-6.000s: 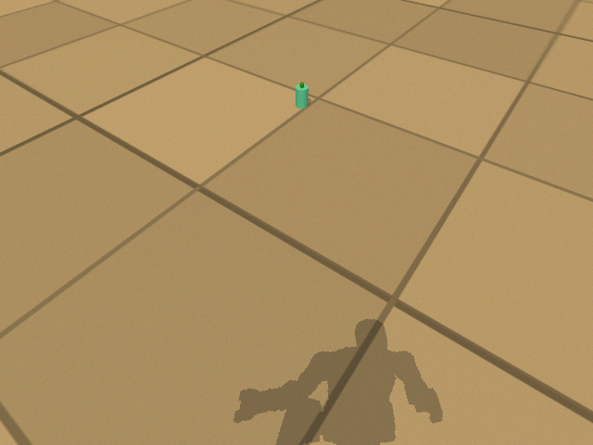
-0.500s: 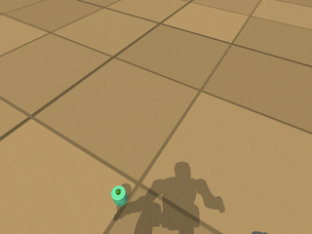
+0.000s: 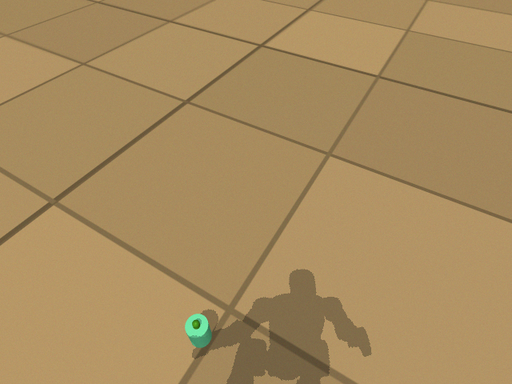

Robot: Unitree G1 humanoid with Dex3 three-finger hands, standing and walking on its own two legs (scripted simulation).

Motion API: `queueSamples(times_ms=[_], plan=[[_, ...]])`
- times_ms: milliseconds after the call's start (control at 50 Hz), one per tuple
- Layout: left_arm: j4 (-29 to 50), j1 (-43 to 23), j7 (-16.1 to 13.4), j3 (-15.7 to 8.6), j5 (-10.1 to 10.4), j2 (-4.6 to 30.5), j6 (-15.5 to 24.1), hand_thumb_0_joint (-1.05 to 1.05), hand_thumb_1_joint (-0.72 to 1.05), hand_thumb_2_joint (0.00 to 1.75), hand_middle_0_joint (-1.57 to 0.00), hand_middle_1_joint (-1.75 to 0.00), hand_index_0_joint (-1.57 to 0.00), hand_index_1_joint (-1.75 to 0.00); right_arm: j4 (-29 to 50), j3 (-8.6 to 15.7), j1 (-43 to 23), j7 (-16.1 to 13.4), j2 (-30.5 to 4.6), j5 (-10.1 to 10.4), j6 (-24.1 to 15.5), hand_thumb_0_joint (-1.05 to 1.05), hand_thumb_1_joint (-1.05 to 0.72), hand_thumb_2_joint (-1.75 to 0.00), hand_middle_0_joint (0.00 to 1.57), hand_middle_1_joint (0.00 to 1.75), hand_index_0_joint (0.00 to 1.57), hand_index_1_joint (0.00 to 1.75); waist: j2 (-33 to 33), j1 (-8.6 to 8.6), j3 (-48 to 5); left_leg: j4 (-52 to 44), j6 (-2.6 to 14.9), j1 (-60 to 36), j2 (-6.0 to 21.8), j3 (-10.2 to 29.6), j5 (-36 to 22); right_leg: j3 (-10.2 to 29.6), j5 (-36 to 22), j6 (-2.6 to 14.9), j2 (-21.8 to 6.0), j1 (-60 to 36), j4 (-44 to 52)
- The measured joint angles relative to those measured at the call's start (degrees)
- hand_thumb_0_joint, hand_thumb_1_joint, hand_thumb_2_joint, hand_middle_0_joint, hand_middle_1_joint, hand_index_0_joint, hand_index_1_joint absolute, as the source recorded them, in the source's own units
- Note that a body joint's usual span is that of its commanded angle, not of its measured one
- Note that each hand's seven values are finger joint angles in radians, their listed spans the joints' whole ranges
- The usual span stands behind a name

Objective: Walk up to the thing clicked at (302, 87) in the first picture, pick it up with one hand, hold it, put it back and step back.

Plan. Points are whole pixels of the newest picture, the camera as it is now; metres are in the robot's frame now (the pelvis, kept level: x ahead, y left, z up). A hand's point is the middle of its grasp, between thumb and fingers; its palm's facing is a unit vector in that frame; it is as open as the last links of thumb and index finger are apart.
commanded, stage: walk up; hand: left
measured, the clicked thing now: (198, 329) +0.42 +0.22 -0.70
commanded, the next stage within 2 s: stand in 0.48 s
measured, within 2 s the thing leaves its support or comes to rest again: neither
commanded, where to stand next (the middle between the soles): +0.06 +0.01 m, yaw +0 degrees
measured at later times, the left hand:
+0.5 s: hand out of the picture +0.08 +0.25 -0.16, palm faces -0.01 -0.95 -0.32, open 7.4 cm
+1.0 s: hand out of the picture +0.11 +0.25 -0.15, palm faces -0.02 -0.94 -0.34, open 7.4 cm
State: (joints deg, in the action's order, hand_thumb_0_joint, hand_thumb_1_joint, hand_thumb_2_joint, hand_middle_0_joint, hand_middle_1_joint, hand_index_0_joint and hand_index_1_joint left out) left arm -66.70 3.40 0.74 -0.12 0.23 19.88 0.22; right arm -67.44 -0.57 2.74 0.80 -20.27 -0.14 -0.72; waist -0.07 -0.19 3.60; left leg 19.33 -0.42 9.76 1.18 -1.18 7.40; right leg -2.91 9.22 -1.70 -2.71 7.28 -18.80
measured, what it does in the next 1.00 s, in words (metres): stands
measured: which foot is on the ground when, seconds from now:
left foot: down 0.00-1.00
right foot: down 0.00-1.00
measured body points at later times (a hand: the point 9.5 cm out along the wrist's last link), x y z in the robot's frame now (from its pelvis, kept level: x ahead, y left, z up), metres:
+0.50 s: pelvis +0.01 +0.00 +0.00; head +0.02 +0.00 +0.45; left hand +0.08 +0.30 -0.14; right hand +0.09 -0.30 -0.13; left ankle +0.04 +0.12 -0.75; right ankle +0.01 -0.14 -0.75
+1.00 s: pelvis +0.03 -0.01 +0.00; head +0.04 -0.01 +0.45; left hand +0.11 +0.29 -0.13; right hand +0.11 -0.31 -0.13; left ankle +0.04 +0.12 -0.75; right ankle +0.01 -0.14 -0.75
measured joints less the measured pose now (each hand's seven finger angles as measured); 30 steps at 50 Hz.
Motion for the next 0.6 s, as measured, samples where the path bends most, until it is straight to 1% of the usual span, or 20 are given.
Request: queueSamples(times_ms=[220, 480, 600], plan=[[0.0, 0.4, 0.1, -0.3, -0.2, -0.3, -0.3, 0.01, 0.91, 0.9, -0.2, -0.3, -0.2, -0.3, -0.1, 0.1, 1.6, 0.0, 0.3, -0.1, -0.1, 0.0, -0.91, -0.9, 0.21, 0.3, 0.2, 0.3, 0.1, 0.68, -0.4, -0.5, 0.16, -0.2, -0.3, 0.1, 0.0, -0.1, 0.0, -0.18, -0.2, -0.3, 0.4], [0.1, 1.4, 0.0, -0.4, -0.3, -0.5, -0.3, 0.01, 0.91, 0.9, -0.2, -0.3, -0.2, -0.3, 0.7, 0.2, 1.3, 0.0, 0.5, -0.1, 0.0, 0.0, -0.91, -0.9, 0.21, 0.3, 0.2, 0.3, -0.2, 0.4, -0.5, -0.5, 0.03, -0.3, -0.2, 0.3, 0.1, -0.4, 0.2, -0.09, -0.2, -0.5, 0.6], [0.3, 2.3, -0.1, -0.3, -0.8, -0.4, -0.2, 0.01, 0.91, 0.9, -0.2, -0.3, -0.2, -0.3, 1.3, 0.3, 1.6, -0.1, 0.4, -0.6, 0.3, 0.0, -0.91, -0.9, 0.21, 0.3, 0.2, 0.3, -0.2, 0.39, -1.3, -0.4, -0.08, -0.3, -0.3, 0.4, 0.6, -0.4, 1.0, -0.04, -0.3, -0.2, -0.1]])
